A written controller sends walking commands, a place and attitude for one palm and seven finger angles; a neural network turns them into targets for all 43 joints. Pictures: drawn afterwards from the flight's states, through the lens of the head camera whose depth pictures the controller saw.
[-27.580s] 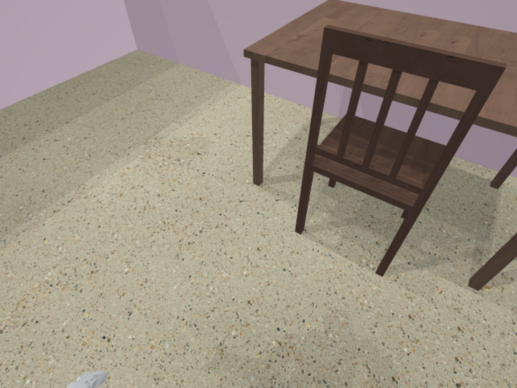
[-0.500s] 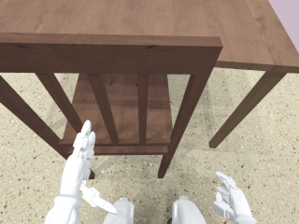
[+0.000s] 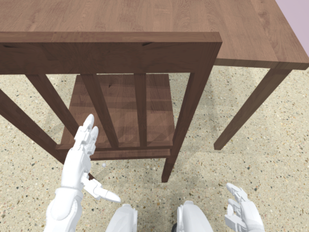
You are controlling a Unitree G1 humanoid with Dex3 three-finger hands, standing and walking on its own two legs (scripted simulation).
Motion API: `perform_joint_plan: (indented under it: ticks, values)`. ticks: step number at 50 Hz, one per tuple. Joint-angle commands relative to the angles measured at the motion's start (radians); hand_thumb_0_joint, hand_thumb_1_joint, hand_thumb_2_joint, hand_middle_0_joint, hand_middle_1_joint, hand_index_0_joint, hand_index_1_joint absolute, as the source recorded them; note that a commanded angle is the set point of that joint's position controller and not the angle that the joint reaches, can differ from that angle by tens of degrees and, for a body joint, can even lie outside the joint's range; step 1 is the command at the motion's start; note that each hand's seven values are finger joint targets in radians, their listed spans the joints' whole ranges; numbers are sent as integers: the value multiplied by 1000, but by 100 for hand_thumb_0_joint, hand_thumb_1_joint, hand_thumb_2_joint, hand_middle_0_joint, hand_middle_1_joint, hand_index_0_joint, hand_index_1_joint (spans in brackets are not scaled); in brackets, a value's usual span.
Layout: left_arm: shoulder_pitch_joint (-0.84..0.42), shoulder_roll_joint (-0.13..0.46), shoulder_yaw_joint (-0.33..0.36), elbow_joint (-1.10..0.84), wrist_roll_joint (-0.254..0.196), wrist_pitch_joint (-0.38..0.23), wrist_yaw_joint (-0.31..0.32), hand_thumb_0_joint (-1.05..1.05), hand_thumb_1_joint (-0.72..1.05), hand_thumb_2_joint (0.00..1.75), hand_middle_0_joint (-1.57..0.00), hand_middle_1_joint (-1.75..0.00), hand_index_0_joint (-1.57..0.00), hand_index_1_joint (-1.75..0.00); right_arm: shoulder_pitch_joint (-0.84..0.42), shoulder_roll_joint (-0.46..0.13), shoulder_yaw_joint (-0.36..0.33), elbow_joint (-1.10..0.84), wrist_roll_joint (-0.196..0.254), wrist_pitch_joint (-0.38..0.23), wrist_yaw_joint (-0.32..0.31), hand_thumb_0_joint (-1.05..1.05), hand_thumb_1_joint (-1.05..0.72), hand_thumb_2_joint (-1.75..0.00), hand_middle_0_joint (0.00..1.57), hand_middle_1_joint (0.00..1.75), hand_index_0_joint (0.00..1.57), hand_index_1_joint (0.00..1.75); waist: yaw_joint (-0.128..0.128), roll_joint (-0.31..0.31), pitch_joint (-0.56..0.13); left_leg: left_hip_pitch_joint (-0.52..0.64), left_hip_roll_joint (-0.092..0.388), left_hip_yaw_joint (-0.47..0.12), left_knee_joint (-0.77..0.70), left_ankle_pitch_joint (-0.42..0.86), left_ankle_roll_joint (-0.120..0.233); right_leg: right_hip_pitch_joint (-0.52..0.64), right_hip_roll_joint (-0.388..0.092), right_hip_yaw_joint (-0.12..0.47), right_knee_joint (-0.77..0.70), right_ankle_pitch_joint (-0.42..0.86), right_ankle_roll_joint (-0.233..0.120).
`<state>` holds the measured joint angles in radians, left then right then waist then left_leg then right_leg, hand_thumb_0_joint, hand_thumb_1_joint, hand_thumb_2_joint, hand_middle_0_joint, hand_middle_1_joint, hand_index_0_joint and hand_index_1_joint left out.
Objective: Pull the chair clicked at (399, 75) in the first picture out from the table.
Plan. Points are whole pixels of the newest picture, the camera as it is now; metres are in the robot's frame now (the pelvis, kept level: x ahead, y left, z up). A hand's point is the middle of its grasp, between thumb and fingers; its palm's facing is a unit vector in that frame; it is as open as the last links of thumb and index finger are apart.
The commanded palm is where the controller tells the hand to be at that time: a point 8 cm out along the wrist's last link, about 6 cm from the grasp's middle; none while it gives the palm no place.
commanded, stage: aim the fingers beside a spindle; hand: left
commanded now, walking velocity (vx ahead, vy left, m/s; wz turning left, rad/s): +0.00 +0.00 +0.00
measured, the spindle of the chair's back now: (105, 118) +0.39 +0.14 +0.05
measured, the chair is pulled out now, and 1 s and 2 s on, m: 0.07 0.07 0.07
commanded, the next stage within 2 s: none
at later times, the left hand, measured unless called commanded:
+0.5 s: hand (101, 155) +0.30 +0.14 +0.03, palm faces -0.07 -1.00 -0.03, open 16.9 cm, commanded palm +0.28 +0.19 +0.03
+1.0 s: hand (101, 147) +0.32 +0.14 +0.02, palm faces -0.07 -1.00 -0.03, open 16.9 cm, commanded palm +0.30 +0.20 +0.03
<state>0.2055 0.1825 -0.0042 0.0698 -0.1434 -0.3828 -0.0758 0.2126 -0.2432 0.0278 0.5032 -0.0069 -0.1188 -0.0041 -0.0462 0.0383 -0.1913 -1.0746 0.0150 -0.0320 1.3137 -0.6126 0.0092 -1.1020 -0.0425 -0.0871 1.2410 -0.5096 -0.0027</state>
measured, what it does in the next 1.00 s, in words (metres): stands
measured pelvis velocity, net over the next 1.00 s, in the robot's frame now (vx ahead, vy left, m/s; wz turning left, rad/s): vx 0.00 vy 0.00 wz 0.00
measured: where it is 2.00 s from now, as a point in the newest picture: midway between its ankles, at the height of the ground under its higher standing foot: outside the picture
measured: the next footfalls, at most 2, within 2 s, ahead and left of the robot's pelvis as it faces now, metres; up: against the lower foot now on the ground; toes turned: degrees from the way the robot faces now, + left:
none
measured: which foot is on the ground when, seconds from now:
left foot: down 0.00-1.00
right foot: down 0.00-1.00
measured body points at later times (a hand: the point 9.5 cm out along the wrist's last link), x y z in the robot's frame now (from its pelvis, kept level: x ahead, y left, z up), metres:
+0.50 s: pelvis +0.00 +0.01 +0.00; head +0.11 +0.02 +0.44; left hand +0.29 +0.19 +0.03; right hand +0.19 -0.23 -0.09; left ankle +0.01 +0.11 -0.62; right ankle +0.04 -0.13 -0.62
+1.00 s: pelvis +0.00 +0.00 +0.00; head +0.10 +0.01 +0.44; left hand +0.32 +0.20 +0.03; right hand +0.17 -0.24 -0.10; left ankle +0.01 +0.11 -0.62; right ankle +0.04 -0.13 -0.62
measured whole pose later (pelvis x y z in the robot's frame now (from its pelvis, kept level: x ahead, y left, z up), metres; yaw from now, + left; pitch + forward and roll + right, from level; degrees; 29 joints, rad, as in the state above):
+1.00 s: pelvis +0.00 +0.00 +0.00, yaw +0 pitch +22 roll -2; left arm -0.02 0.20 0.06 0.28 -0.17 -0.39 -0.12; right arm 0.19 -0.25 0.02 0.56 0.00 -0.09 0.00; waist -0.05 0.04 -0.18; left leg -1.07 0.01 -0.03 1.29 -0.60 0.01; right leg -1.10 -0.04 -0.08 1.22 -0.50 0.00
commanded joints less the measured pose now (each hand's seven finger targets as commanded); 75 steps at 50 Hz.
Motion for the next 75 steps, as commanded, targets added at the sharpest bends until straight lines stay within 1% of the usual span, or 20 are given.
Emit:
perform_joint_plan:
  ticks: [1,6,8,12,16,21,25,29,36,41,47,52,56,60,62,66,67,70,71,75]
  values:
    - [-147,109,71,-217,-12,-84,-10,0,-50,30,-6,-8,-6,-8,-35,-134,-60,-139,5,-55,-19,0,-90,-90,20,30,20,30,-2,13,-292,135,-27,-2,-199,271,5,264,36,39,-168,154,-25]
    - [-134,133,124,-207,-30,-95,-4,0,-50,30,-6,-8,-6,-8,-30,-130,-63,-124,4,-57,-16,0,-90,-90,20,30,20,30,12,12,-341,162,-26,0,-202,349,2,309,36,36,-158,239,-26]
    - [-110,97,95,-195,-35,-90,-15,0,-50,30,-6,-8,-6,-8,-27,-127,-65,-122,6,-56,-11,0,-90,-90,20,30,20,30,5,4,-348,176,-24,3,-204,369,0,319,35,33,-158,272,-23]
    - [-86,36,24,-128,-30,-60,-42,0,-50,30,-6,-8,-6,-8,-27,-131,-63,-124,10,-47,-5,0,-90,-90,20,30,20,30,-16,-26,-283,159,-21,-2,-213,343,2,291,37,22,-169,246,-20]
    - [-164,70,38,-154,-19,-65,-39,0,-50,30,-6,-8,-6,-8,-29,-136,-65,-125,8,-44,-12,0,-90,-90,20,30,20,30,-23,-24,-271,156,-19,-9,-206,325,3,261,35,21,-160,217,-21]
    - [-214,131,115,-211,-15,-111,1,0,-50,30,-6,-8,-6,-8,-31,-129,-67,-117,0,-47,-18,0,-90,-90,20,30,20,30,9,33,-336,201,-21,-11,-206,384,-3,264,36,24,-139,241,-27]
    - [-197,74,64,-169,-11,-105,2,0,-50,30,-6,-8,-6,-8,-33,-126,-64,-108,0,-42,-6,0,-90,-90,20,30,20,30,-2,50,-334,236,-16,-18,-215,419,-12,249,35,14,-138,256,-27]
    - [-197,46,32,-65,-9,-55,-34,0,-50,30,-6,-8,-6,-8,-29,-139,-66,-107,7,-26,-4,0,-90,-90,20,30,20,30,-22,-25,-288,179,-16,-16,-216,341,-3,250,39,15,-157,221,-21]
    - [-296,133,117,-158,-18,-84,-9,0,-50,30,-6,-8,-6,-8,-37,-134,-65,-113,6,-21,-16,0,-90,-90,20,30,20,30,7,8,-342,202,-18,-14,-223,365,-3,276,37,24,-150,226,-26]
    - [-341,144,143,-92,-14,-118,13,0,-50,30,-6,-8,-6,-8,-29,-131,-63,-78,0,-25,-14,0,-90,-90,20,30,20,30,-9,-2,-320,182,-19,-10,-215,349,-1,270,38,29,-158,219,-23]
    - [-300,35,31,63,-24,-59,-73,0,-50,30,-6,-8,-6,-8,-30,-144,-65,-81,14,-15,-6,0,-90,-90,20,30,20,30,-28,-21,-279,150,-20,-3,-221,287,4,259,37,29,-179,186,-22]
    - [-351,152,142,-80,-42,-90,-54,0,-50,30,-6,-8,-6,-8,-33,-139,-70,-95,11,-15,-16,0,-90,-90,20,30,20,30,11,3,-386,183,-22,4,-220,350,5,327,32,44,-165,245,-23]
    - [-350,223,227,-143,-37,-145,4,0,-50,30,-6,-8,-6,-8,-29,-128,-68,-82,3,-18,-18,0,-90,-90,20,30,20,30,24,23,-394,196,-23,5,-219,407,-1,346,35,45,-152,293,-24]
    - [-281,129,156,-6,-41,-123,-29,0,-50,30,-6,-8,-6,-8,-31,-132,-67,-66,8,-18,-7,0,-90,-90,20,30,20,30,-8,-17,-307,161,-21,7,-224,341,0,314,37,40,-176,247,-18]
    - [-237,42,62,75,-43,-88,-79,0,-50,30,-6,-8,-6,-8,-28,-138,-65,-69,13,-18,-2,0,-90,-90,20,30,20,30,-31,-39,-264,141,-19,5,-226,312,3,293,38,32,-186,228,-18]
    - [-338,117,119,16,-61,-89,-95,0,-50,30,-6,-8,-6,-8,-39,-147,-67,-80,16,-18,-18,0,-90,-90,20,30,20,30,-19,-27,-274,125,-22,7,-218,272,8,289,34,44,-187,183,-18]
    - [-355,163,167,-17,-58,-103,-85,0,-50,30,-6,-8,-6,-8,-36,-147,-70,-81,15,-19,-20,0,-90,-90,20,30,20,30,-5,-20,-307,142,-21,5,-222,288,6,298,34,44,-179,190,-20]
    - [-412,177,166,-152,-46,-154,-48,0,-50,30,-6,-8,-6,-8,-40,-133,-66,-83,5,-33,-22,0,-90,-90,20,30,20,30,9,67,-390,224,-21,0,-222,370,1,297,30,42,-155,236,-25]
    - [-414,203,187,-153,-43,-159,-33,0,-50,30,-6,-8,-6,-8,-36,-135,-68,-76,3,-35,-24,0,-90,-90,20,30,20,30,5,60,-394,230,-19,-5,-217,383,0,287,34,39,-151,238,-24]
    - [-368,122,126,-28,-40,-128,-40,0,-50,30,-6,-8,-6,-8,-35,-139,-65,-59,5,-33,-15,0,-90,-90,20,30,20,30,-20,12,-328,201,-18,-8,-221,341,0,265,36,31,-169,215,-19]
